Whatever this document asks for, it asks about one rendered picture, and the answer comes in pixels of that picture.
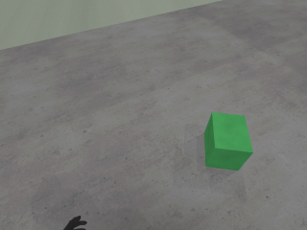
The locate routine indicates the left robot hand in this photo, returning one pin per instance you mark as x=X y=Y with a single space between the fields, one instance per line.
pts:
x=74 y=223

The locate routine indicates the carton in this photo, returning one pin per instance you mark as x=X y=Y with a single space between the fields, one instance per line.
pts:
x=226 y=141

